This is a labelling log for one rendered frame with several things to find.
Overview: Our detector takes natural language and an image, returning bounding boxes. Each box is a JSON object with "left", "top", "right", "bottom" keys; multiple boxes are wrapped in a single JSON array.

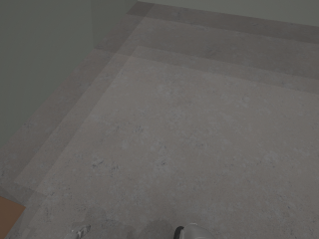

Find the cabinet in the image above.
[{"left": 0, "top": 196, "right": 26, "bottom": 239}]

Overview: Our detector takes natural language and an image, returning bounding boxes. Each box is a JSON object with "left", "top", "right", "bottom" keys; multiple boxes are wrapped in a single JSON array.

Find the right robot thigh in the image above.
[{"left": 179, "top": 225, "right": 215, "bottom": 239}]

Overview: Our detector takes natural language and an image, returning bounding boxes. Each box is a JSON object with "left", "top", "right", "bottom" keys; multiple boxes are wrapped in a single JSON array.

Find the robot right shin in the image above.
[{"left": 184, "top": 223, "right": 198, "bottom": 228}]

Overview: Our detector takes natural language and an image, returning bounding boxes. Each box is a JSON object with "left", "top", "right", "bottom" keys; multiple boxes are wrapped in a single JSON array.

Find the left robot hand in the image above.
[{"left": 64, "top": 224, "right": 91, "bottom": 239}]

